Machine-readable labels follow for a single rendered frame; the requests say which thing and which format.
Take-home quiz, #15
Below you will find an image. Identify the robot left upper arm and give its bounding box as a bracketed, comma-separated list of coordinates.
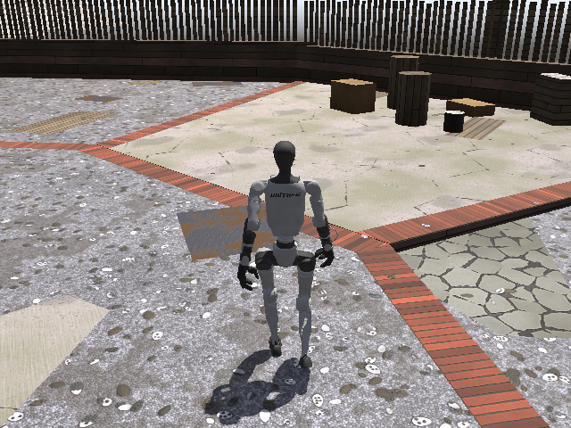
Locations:
[246, 179, 267, 231]

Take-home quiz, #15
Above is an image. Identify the robot left foot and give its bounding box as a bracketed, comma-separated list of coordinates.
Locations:
[269, 336, 282, 358]

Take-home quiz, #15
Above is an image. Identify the left robot hand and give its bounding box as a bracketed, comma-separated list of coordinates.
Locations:
[237, 264, 259, 291]

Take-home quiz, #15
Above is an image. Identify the robot right upper arm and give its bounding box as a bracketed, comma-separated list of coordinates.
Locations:
[303, 179, 326, 227]

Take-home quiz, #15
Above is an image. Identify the right robot hand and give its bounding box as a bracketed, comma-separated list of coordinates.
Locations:
[315, 248, 335, 268]

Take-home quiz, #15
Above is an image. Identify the robot right forearm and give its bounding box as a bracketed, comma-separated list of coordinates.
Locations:
[317, 214, 333, 251]

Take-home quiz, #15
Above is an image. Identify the robot left forearm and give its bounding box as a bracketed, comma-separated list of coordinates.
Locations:
[239, 218, 256, 266]

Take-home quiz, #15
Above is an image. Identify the humanoid robot torso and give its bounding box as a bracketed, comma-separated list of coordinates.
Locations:
[264, 175, 306, 268]

